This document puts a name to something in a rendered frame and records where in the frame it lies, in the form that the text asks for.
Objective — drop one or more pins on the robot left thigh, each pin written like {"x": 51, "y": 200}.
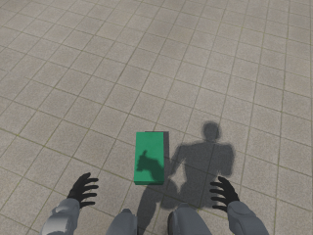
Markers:
{"x": 125, "y": 223}

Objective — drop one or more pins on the robot left hand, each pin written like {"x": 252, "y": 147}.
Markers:
{"x": 79, "y": 188}

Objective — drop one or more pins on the robot right hand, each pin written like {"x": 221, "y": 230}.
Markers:
{"x": 228, "y": 192}

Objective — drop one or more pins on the right robot forearm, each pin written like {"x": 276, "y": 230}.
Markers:
{"x": 243, "y": 221}

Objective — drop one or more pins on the carton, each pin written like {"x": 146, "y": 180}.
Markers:
{"x": 149, "y": 159}

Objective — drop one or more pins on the left robot forearm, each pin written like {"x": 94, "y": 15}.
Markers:
{"x": 62, "y": 219}

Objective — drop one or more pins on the right robot shin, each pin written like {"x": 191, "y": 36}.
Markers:
{"x": 182, "y": 205}

